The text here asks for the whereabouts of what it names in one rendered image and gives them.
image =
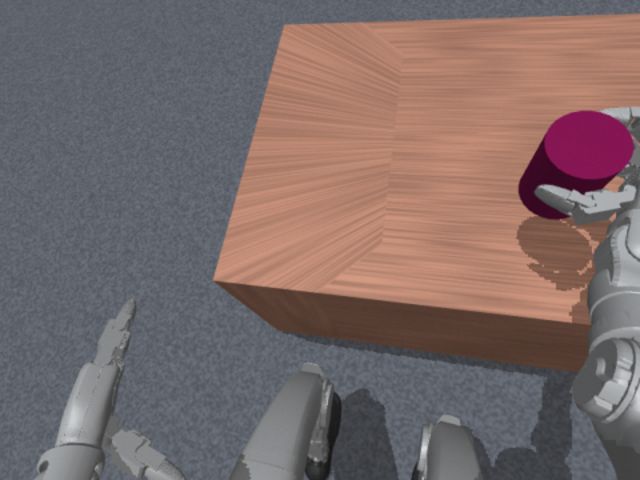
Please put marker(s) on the right robot hand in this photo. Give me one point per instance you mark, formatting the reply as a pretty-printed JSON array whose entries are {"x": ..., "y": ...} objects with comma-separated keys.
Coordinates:
[{"x": 601, "y": 204}]

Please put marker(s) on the can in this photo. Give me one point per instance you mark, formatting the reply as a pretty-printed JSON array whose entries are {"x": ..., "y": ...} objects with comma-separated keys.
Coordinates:
[{"x": 581, "y": 151}]

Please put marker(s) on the left robot arm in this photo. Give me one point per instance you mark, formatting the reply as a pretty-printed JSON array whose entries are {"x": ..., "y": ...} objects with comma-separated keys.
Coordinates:
[{"x": 74, "y": 461}]

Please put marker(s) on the right robot arm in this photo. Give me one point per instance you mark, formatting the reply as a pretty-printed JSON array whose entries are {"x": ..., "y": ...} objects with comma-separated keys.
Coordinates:
[{"x": 607, "y": 387}]

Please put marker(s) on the left robot foot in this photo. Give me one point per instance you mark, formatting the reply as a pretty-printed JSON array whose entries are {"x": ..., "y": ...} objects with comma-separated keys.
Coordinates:
[{"x": 320, "y": 470}]

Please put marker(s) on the left robot hand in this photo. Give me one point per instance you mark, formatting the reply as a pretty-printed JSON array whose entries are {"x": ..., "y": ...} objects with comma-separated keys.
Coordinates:
[{"x": 88, "y": 416}]

